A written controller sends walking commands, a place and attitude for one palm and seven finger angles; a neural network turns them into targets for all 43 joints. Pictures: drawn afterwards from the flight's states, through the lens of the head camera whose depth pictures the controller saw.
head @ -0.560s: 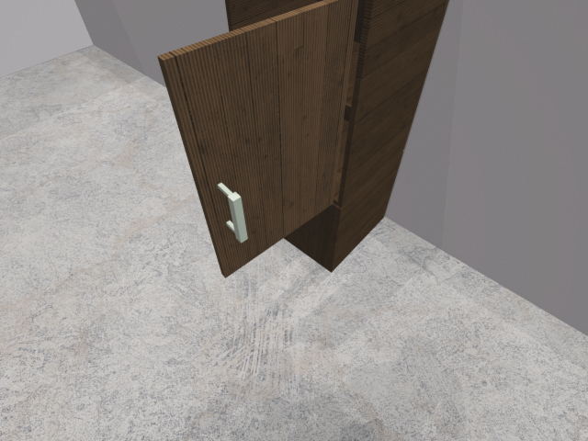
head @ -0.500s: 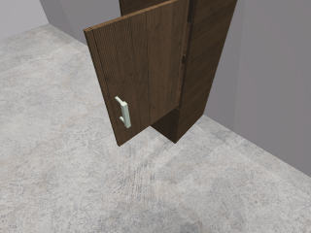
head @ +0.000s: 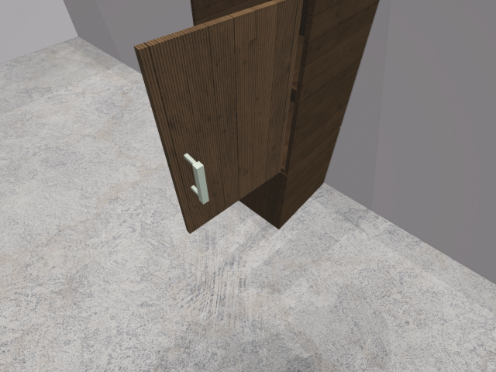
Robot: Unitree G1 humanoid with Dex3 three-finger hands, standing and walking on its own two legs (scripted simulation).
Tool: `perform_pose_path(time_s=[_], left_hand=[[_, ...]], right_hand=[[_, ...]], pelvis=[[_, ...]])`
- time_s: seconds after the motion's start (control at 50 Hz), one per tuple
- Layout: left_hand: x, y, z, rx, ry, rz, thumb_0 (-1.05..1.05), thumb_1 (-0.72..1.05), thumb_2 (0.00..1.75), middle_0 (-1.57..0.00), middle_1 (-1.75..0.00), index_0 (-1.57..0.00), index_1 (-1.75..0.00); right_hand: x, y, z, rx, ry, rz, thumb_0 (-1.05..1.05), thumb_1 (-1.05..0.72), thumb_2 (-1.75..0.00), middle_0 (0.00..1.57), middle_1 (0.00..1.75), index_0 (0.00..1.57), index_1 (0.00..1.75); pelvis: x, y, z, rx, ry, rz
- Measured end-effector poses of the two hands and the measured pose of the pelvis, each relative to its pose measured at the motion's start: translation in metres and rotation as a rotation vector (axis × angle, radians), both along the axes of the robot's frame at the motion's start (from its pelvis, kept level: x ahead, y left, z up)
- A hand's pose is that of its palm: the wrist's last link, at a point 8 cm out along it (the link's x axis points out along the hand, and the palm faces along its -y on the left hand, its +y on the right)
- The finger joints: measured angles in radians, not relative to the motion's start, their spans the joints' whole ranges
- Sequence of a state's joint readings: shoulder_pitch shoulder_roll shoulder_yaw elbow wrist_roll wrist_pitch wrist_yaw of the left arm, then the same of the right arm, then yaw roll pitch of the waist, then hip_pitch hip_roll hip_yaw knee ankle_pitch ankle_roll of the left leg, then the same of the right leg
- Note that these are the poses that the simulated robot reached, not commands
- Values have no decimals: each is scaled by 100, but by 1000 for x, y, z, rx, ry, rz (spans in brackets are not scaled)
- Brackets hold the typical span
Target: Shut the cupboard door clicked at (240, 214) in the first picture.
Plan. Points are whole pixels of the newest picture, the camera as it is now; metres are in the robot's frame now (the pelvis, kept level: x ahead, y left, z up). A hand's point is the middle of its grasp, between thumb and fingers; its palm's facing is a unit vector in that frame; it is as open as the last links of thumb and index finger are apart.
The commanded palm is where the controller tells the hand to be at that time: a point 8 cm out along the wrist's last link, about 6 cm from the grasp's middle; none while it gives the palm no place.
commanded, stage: look at it before walking up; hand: left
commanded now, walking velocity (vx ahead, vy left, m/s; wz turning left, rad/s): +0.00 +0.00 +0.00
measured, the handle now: (196, 179) +0.56 +0.16 -0.10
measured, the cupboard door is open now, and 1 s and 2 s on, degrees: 83 83 83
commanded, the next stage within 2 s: walk to a spot facing it in 0.28 s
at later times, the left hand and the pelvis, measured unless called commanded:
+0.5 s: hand out of the picture +0.05 +0.23 -0.17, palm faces -0.02 -0.95 -0.30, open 7.3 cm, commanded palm none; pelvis +0.00 +0.00 +0.00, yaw -1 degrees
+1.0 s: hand out of the picture +0.05 +0.16 -0.17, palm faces -0.21 -0.94 -0.28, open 7.3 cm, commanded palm none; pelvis -0.03 -0.03 -0.01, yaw -16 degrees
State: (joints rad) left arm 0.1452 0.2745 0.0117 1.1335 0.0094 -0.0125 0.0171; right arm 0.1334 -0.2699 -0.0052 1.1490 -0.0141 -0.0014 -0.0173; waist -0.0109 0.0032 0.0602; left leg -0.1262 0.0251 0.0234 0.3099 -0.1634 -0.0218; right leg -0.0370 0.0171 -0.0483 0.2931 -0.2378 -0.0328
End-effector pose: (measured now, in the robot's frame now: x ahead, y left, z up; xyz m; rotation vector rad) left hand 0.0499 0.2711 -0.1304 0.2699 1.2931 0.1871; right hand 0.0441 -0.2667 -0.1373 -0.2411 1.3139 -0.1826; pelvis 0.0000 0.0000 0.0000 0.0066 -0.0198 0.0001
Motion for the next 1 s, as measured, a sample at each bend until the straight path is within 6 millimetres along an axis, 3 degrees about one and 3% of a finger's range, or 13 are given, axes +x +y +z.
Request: perform_pose_path(time_s=[0.5, 0.68, 0.84, 1.0], left_hand=[[-3, 0, -2, 2, 12, 0, 0, 90, 90, -20, -29, -21, -30], [-3, -17, -18, -36, 62, -62, 0, 90, 90, -20, -29, -21, -30], [10, -44, -18, -14, 4, -121, 0, 90, 90, -20, -29, -21, -30], [7, -64, -4, -12, 49, -189, 0, 90, 90, -20, -29, -21, -30]], right_hand=[[-2, 2, -1, -7, -9, -15, 0, -90, -89, 20, 30, 21, 30], [-35, 14, -15, 21, -18, -131, 0, -90, -89, 20, 30, 21, 30], [-77, -5, -41, 61, 29, -211, 0, -90, -89, 21, 30, 21, 30], [-68, -23, -16, 43, -60, -294, 1, -91, -89, 20, 30, 20, 30]], pelvis=[[-3, 1, -1, -3, 4, -22], [-15, 0, -13, 14, 13, -119], [-31, -21, -27, 24, 4, -176], [-35, -28, -8, 46, 28, -278]])
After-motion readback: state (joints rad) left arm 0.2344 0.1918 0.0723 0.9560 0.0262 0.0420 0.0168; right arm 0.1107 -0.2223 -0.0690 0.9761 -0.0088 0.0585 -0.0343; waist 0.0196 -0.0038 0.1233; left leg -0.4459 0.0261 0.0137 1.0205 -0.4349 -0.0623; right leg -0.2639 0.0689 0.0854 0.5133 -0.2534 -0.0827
